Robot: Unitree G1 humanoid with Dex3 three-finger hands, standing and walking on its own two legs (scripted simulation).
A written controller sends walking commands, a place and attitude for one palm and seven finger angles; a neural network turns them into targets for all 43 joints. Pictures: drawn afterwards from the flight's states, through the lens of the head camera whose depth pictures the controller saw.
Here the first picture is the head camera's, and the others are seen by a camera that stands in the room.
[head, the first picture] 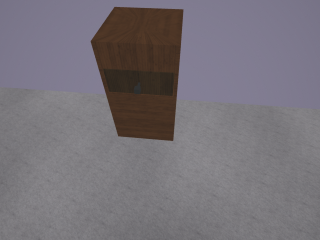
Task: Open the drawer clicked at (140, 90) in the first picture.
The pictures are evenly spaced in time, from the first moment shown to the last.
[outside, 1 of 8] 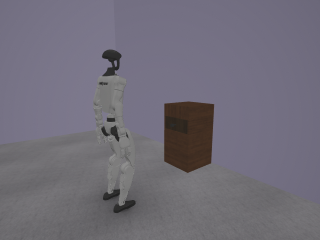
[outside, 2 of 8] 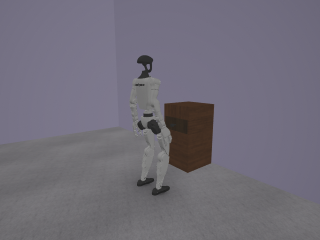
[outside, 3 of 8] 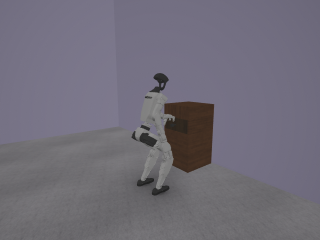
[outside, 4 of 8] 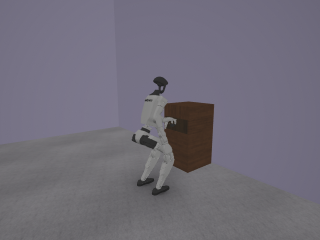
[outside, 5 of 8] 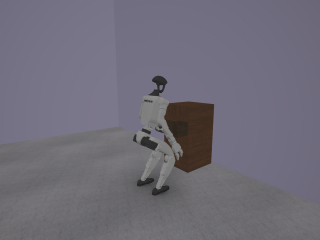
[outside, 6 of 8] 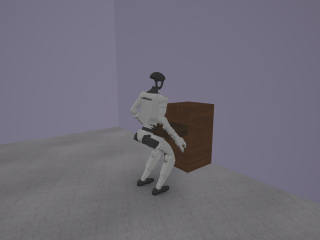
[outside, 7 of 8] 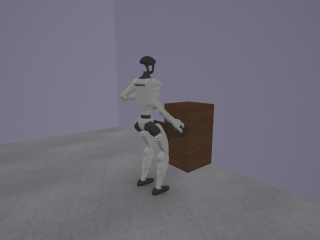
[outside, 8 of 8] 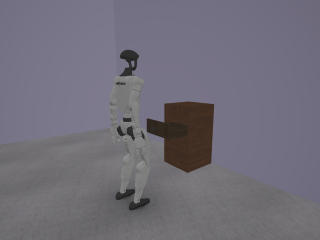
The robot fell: no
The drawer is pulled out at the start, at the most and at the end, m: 0.00 0.30 0.30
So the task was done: yes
